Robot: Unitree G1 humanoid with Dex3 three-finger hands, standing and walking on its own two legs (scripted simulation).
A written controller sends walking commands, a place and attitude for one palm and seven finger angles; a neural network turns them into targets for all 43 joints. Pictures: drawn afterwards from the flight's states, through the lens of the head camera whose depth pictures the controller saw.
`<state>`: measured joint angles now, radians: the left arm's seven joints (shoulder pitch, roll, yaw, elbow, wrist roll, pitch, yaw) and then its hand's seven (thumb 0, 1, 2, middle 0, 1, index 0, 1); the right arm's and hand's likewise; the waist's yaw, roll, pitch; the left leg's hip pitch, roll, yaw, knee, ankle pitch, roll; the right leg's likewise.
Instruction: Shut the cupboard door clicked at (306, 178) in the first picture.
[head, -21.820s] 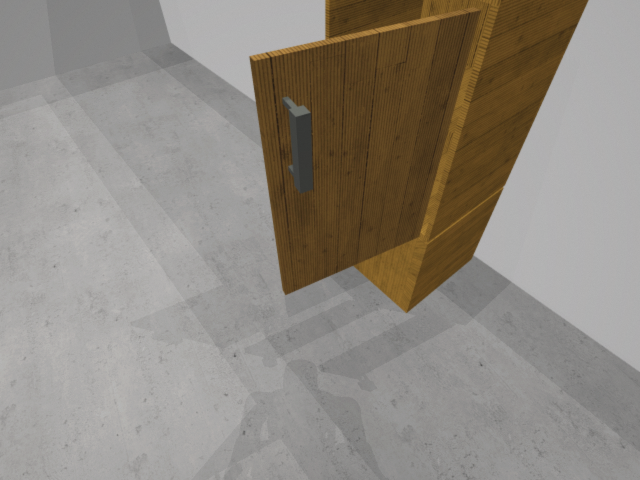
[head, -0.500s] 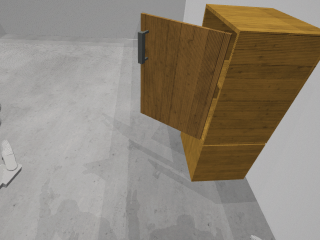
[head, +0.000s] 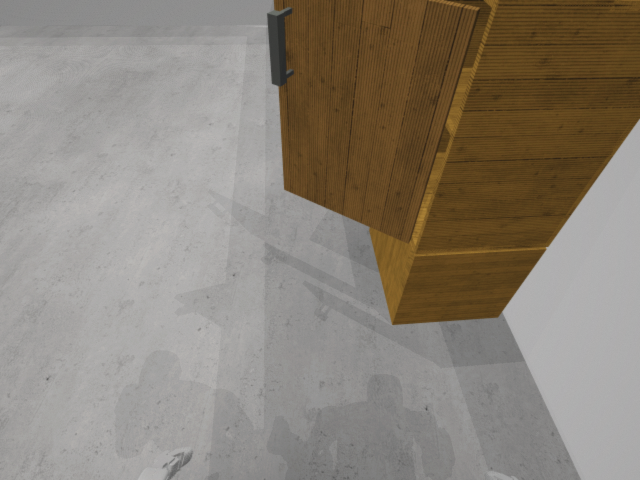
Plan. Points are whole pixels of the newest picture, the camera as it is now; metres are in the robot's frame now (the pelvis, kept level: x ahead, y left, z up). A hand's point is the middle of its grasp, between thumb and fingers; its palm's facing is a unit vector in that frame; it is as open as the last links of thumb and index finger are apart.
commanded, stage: let the arm hang, fingers relaxed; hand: left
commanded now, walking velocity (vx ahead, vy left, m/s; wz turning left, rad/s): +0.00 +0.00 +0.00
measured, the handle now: (283, 47) +0.94 +0.11 +0.12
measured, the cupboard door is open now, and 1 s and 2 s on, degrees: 53 53 53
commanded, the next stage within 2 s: look to check the result in 0.84 s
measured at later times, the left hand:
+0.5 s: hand out of the picture +0.01 +0.22 -0.15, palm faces -0.01 -0.96 -0.28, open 7.4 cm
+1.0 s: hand out of the picture +0.04 +0.17 -0.15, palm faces -0.02 -0.98 -0.20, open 7.4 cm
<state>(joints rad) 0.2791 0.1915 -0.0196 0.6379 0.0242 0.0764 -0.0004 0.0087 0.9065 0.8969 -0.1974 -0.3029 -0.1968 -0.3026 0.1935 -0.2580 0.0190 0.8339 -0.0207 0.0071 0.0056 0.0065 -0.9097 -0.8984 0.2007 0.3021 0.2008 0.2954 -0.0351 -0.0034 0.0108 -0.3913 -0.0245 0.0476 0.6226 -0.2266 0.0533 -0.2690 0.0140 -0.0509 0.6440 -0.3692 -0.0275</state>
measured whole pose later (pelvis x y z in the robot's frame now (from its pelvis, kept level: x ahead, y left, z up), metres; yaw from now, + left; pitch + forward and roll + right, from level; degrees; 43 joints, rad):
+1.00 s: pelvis +0.03 -0.01 +0.02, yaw -1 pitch -1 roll +0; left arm 0.25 0.18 0.00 1.15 0.01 -0.01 0.02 0.00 0.91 0.90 -0.20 -0.30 -0.20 -0.30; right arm 0.25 -0.20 0.01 1.14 -0.01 0.00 -0.03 0.00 -0.91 -0.90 0.20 0.30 0.20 0.30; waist -0.01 0.00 0.02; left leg -0.20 -0.02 0.06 0.36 -0.15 0.04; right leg -0.07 0.03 -0.02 0.34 -0.26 -0.04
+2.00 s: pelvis +0.03 +0.02 -0.01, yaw +12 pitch -2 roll +0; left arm 0.22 0.22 0.06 1.00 0.02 0.05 0.02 0.00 0.91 0.90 -0.20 -0.30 -0.20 -0.30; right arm 0.22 -0.18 -0.04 0.99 -0.02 0.05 0.01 0.00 -0.91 -0.90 0.20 0.30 0.20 0.30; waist -0.02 -0.05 0.13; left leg -0.38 0.00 0.07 0.71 -0.28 0.05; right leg -0.27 -0.09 -0.13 0.90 -0.56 0.02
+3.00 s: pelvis +0.07 +0.03 +0.02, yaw +48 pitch +1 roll +0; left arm 0.18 0.25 0.07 0.87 0.03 0.04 -0.03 0.01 0.91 0.90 -0.20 -0.30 -0.20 -0.30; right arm 0.26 -0.22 -0.04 0.92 -0.03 0.02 0.01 0.00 -0.91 -0.90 0.20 0.30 0.20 0.30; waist -0.02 0.00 0.06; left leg -0.22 -0.02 -0.07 0.47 -0.27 0.02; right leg -0.49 -0.08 -0.02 0.85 -0.35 0.06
